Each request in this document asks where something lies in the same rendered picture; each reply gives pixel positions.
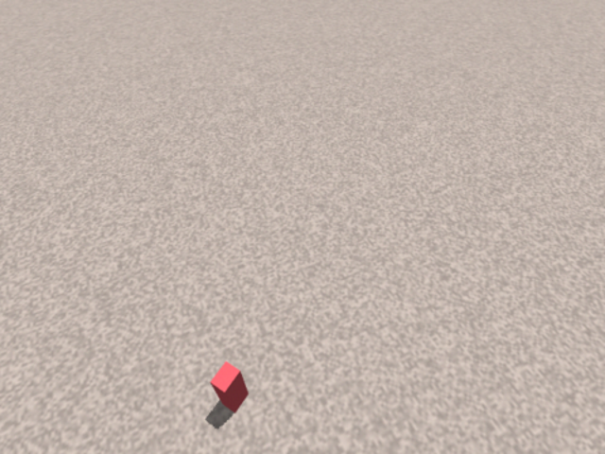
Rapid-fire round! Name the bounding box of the carton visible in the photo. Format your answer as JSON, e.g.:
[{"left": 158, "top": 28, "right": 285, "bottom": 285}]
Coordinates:
[{"left": 210, "top": 361, "right": 249, "bottom": 413}]

